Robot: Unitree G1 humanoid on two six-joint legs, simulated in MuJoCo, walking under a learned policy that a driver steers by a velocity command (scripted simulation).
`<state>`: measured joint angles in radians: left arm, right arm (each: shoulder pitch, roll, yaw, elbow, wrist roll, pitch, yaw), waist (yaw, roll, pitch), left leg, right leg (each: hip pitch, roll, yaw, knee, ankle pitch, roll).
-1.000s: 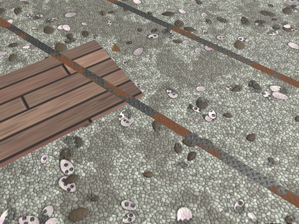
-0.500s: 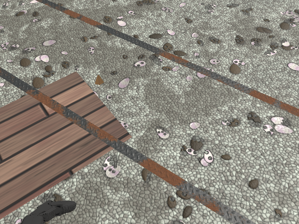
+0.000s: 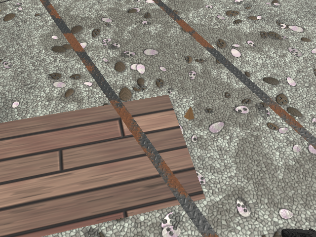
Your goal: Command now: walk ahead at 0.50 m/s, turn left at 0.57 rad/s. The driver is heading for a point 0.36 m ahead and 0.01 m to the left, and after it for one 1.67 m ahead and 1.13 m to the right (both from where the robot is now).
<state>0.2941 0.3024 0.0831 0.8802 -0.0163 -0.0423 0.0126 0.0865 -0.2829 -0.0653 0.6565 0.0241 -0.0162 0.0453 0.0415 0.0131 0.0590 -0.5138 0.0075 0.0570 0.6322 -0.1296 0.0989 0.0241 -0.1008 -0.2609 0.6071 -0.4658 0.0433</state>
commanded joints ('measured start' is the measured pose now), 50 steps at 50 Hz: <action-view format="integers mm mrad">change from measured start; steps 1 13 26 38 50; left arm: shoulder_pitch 2 -229 64 -7 42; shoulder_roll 51 44 200 154 84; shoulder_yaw -18 -21 34 17 3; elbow -138 -172 -131 -176 -174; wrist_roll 22 21 7 -2 2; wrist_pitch -61 -54 -55 -34 6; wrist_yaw -10 -21 -59 -11 3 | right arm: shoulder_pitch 351 215 244 48 133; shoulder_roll -307 -146 -153 -81 -175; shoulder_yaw -96 -36 -27 1 -43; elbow -13 6 62 -46 -39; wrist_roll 1 -16 -39 -43 -34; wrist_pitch -13 -52 -25 -80 -127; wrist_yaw -19 -54 -78 -56 -42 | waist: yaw -130 -79 67 -22 -116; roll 197 58 -39 -68 -93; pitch -428 -66 -271 -60 -217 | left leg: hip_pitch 909 320 385 -100 466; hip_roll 330 107 126 54 83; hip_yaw -905 -230 -41 -121 -205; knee -306 -434 222 182 -195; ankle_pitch -250 186 518 -3 78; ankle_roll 344 134 -15 -164 -29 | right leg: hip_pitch -733 -611 -53 -238 -231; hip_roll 147 4 22 -17 52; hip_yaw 286 295 397 569 634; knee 773 119 -88 -403 53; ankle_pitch -156 510 442 517 481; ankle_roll -14 24 -217 -307 -166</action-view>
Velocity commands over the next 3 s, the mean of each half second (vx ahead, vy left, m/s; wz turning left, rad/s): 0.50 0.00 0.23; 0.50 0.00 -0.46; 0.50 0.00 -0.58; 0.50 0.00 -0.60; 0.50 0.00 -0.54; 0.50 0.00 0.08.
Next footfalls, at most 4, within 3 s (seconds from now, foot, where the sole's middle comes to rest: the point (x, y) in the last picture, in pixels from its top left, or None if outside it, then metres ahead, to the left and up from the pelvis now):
0.50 right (193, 228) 0.48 -0.10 -0.75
1.00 left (152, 163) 0.77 0.08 -0.75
1.52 right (225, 137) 0.93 -0.28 -0.75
1.98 left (220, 87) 1.28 -0.28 -0.75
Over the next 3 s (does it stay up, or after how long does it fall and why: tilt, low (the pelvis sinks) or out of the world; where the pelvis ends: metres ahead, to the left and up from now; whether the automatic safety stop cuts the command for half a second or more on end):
stays up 1.35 -0.72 0.01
